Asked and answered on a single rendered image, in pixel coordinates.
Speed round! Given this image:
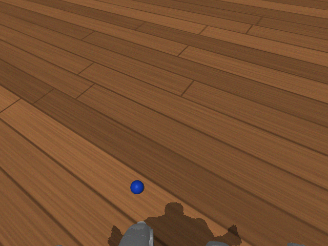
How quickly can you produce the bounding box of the ball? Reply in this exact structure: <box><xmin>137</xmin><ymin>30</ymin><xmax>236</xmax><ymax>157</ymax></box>
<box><xmin>130</xmin><ymin>180</ymin><xmax>144</xmax><ymax>194</ymax></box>

